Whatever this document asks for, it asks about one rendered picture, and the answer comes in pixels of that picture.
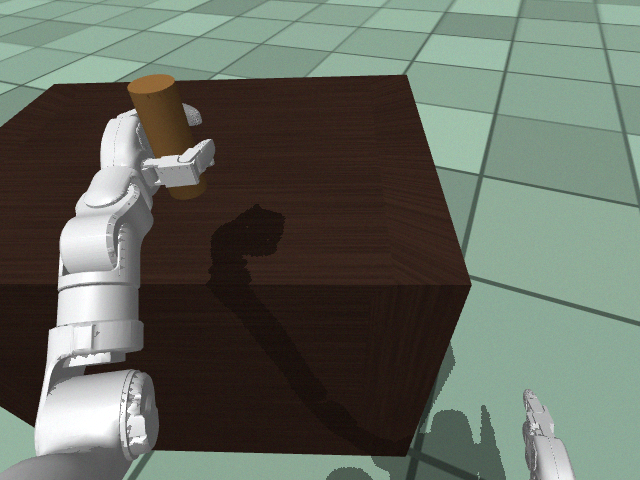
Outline can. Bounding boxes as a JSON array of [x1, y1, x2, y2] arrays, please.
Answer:
[[127, 74, 207, 200]]

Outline left robot arm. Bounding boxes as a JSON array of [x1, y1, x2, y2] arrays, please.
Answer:
[[0, 166, 159, 480]]

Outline right robot hand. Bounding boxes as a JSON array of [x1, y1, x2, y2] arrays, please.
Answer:
[[522, 389, 576, 480]]

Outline left robot hand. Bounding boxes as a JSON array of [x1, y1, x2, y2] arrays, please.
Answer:
[[100, 103, 215, 196]]

